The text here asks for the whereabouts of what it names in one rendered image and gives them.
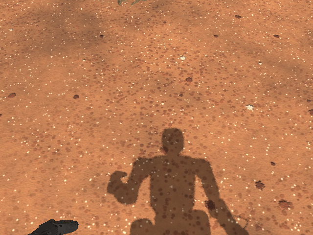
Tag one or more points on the robot left hand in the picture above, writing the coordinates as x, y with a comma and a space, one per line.
59, 227

